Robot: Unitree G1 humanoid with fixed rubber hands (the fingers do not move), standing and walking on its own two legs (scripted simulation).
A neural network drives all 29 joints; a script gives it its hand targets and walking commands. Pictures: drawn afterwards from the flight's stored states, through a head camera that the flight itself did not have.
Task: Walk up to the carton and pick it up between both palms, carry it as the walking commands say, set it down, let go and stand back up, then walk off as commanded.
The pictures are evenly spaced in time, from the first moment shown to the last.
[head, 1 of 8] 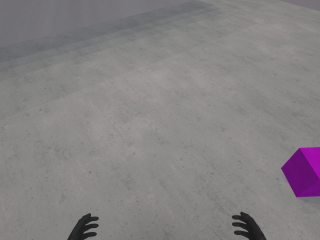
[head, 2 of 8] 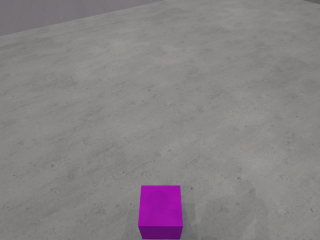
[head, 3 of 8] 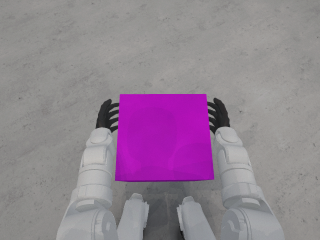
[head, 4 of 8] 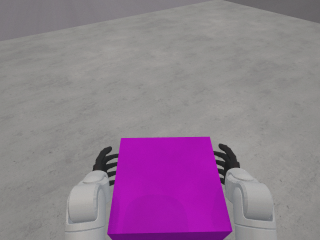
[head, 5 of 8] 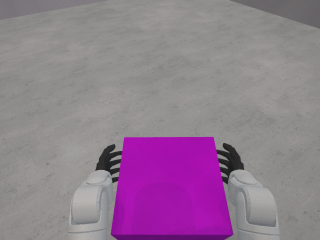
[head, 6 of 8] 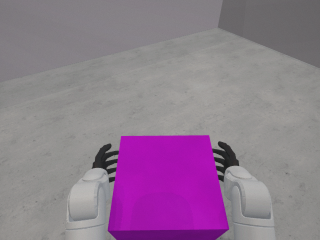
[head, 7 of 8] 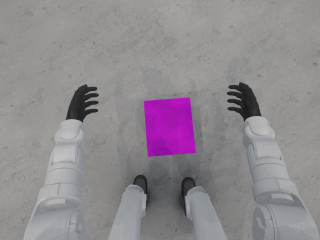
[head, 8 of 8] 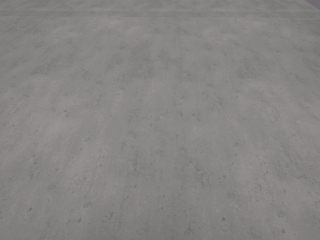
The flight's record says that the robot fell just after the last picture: no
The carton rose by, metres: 0.67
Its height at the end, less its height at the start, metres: -0.03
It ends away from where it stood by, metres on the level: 2.43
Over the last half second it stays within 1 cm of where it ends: yes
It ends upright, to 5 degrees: no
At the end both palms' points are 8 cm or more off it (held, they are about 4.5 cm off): yes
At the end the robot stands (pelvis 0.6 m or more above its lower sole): yes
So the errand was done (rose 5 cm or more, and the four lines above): no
